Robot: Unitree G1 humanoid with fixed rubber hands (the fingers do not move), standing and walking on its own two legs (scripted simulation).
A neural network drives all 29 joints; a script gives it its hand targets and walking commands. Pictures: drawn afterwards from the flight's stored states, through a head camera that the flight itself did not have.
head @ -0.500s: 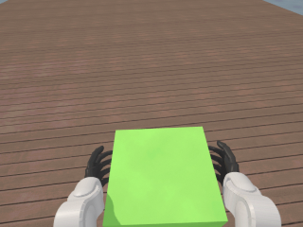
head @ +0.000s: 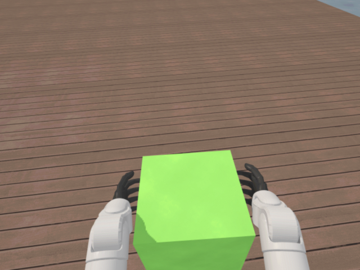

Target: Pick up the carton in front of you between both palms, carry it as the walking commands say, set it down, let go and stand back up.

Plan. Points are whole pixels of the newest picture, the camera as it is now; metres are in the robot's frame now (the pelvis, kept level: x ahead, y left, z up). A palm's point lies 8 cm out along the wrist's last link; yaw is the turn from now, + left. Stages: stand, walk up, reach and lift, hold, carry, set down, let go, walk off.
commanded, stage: carry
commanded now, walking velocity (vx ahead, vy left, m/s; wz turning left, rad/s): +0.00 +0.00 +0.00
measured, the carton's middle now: (191, 218) +0.27 +0.00 -0.04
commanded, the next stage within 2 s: none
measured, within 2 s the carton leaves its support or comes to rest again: neither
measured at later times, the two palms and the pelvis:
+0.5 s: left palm (121, 205) +0.27 +0.15 +0.03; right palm (256, 196) +0.28 -0.15 +0.04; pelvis -0.01 +0.00 +0.00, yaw +0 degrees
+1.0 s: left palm (125, 150) +0.41 +0.16 +0.06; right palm (240, 145) +0.41 -0.14 +0.07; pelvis +0.12 +0.02 +0.03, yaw +0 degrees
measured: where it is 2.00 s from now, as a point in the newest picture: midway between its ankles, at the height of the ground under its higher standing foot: outside the picture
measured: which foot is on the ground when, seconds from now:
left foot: down 0.00-1.00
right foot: down 0.00-0.76, up 0.78-1.00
